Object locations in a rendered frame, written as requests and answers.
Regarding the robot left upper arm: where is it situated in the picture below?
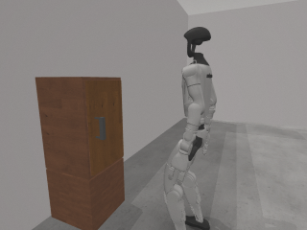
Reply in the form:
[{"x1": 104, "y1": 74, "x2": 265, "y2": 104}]
[{"x1": 181, "y1": 63, "x2": 205, "y2": 115}]

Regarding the robot head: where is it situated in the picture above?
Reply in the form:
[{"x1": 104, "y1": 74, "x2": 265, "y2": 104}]
[{"x1": 184, "y1": 27, "x2": 211, "y2": 66}]

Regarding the robot right forearm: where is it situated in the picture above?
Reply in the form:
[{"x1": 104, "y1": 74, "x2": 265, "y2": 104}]
[{"x1": 203, "y1": 104, "x2": 216, "y2": 133}]

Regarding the robot left hand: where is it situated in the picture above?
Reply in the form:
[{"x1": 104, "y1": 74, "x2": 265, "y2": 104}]
[{"x1": 168, "y1": 152, "x2": 189, "y2": 186}]

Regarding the right robot thigh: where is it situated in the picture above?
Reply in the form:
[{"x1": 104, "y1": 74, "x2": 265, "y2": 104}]
[{"x1": 182, "y1": 152, "x2": 197, "y2": 188}]

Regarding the robot right hand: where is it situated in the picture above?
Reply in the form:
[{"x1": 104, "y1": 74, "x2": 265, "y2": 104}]
[{"x1": 197, "y1": 133, "x2": 210, "y2": 155}]

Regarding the cupboard door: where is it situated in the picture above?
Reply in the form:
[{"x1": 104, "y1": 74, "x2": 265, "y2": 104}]
[{"x1": 85, "y1": 80, "x2": 124, "y2": 176}]

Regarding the handle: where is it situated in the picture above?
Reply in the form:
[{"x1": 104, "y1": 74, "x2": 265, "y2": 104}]
[{"x1": 94, "y1": 117, "x2": 106, "y2": 141}]

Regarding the robot left forearm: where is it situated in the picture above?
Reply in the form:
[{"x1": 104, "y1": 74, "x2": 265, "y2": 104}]
[{"x1": 178, "y1": 103, "x2": 201, "y2": 155}]

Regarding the robot right upper arm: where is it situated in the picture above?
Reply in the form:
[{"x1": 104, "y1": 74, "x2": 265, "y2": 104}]
[{"x1": 209, "y1": 81, "x2": 217, "y2": 107}]

